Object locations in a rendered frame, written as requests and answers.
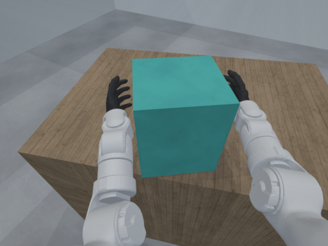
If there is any carton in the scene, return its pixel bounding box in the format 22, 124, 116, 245
132, 55, 240, 178

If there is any left robot upper arm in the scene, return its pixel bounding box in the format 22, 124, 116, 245
74, 200, 146, 246

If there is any right robot upper arm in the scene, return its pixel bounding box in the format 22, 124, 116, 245
249, 167, 328, 246

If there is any robot right forearm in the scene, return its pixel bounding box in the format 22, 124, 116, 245
234, 100, 323, 207

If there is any robot left forearm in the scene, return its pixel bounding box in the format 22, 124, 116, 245
83, 109, 136, 228

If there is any left robot hand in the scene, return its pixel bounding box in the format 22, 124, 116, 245
106, 76, 132, 112

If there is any right robot hand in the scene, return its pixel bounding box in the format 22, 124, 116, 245
223, 70, 249, 102

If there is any pedestal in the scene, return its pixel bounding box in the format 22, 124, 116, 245
18, 48, 328, 246

